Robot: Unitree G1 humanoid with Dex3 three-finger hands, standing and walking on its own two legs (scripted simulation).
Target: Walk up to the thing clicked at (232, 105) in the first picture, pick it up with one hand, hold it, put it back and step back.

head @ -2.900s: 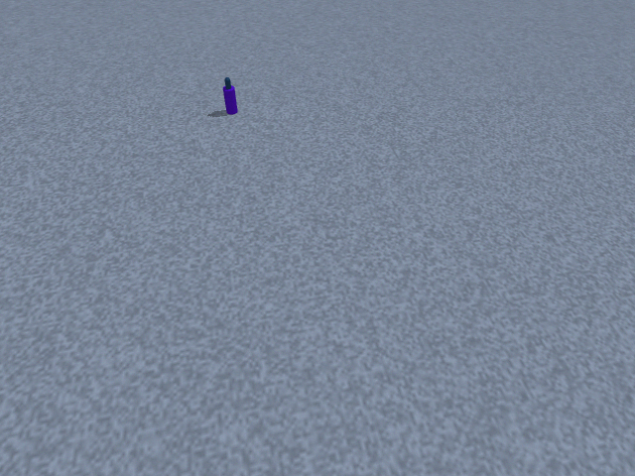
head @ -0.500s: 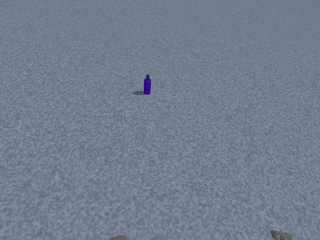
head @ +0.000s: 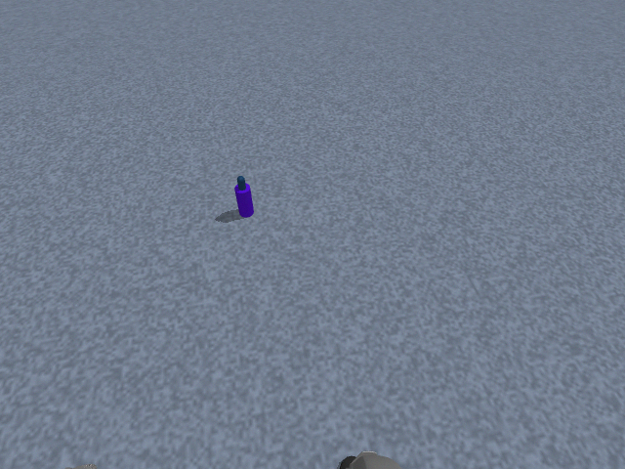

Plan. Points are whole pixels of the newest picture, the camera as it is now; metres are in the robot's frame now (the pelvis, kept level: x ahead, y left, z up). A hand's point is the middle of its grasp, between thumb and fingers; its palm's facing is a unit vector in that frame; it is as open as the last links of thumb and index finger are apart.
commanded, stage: walk up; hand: left
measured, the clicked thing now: (243, 195) +1.25 +0.21 -0.65
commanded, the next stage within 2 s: none
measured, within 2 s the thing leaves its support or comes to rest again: neither
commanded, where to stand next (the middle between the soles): +0.79 -0.03 m, yaw +2 degrees
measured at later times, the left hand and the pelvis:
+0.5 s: hand (127, 429) +0.23 +0.26 -0.13, palm faces +0.05 -0.93 -0.36, open 7.4 cm; pelvis +0.21 -0.02 +0.01, yaw +3 degrees
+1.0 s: hand (147, 293) +0.45 +0.27 -0.12, palm faces -0.05 -0.94 -0.35, open 7.4 cm; pelvis +0.39 -0.01 +0.02, yaw +1 degrees
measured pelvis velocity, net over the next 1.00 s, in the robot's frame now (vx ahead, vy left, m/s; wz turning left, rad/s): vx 0.39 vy -0.01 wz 0.02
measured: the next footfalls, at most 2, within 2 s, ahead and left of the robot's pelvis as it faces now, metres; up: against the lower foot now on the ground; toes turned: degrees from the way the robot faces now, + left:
left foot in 0.54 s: +0.40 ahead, +0.11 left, +0.00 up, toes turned +7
right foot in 1.06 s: +0.56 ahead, -0.16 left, +0.00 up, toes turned -3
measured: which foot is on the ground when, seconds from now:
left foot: down 0.00-0.04, up 0.06-0.52, down 0.54-1.00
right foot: down 0.00-0.58, up 0.60-1.00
